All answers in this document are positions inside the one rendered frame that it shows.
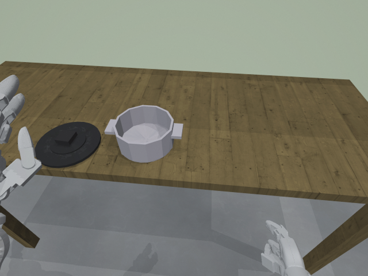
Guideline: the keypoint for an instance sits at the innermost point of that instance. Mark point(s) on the right robot hand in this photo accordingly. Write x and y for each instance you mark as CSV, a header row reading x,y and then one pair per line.
x,y
286,253

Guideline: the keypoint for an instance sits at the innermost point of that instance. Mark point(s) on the table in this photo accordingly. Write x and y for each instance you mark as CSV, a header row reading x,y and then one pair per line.
x,y
272,135

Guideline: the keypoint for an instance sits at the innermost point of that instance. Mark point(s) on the left robot hand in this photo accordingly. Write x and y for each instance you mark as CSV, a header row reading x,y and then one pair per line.
x,y
21,170

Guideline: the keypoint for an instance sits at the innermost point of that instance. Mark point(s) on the knob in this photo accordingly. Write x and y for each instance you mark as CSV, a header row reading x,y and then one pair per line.
x,y
66,137

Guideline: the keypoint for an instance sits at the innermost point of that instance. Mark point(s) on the lid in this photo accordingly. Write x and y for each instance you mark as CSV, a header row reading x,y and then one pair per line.
x,y
55,155

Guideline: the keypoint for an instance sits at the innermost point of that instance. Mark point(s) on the pot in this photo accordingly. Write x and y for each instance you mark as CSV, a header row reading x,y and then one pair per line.
x,y
144,133

